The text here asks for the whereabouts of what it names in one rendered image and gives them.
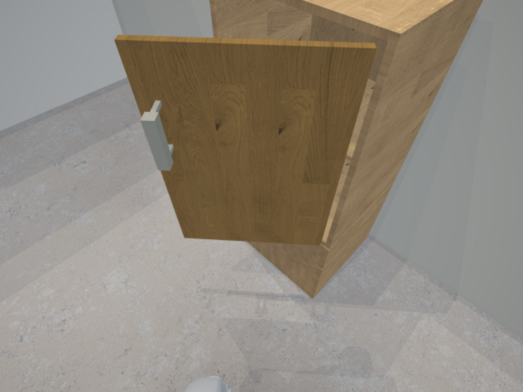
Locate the cupboard door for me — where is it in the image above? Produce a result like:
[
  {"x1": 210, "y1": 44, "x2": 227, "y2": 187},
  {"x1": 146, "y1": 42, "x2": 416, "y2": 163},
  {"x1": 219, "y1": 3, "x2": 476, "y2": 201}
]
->
[{"x1": 114, "y1": 35, "x2": 377, "y2": 246}]

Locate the handle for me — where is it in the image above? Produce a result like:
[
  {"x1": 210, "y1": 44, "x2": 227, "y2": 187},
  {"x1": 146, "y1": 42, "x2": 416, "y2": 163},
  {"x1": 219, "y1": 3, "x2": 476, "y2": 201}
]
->
[{"x1": 141, "y1": 100, "x2": 174, "y2": 171}]

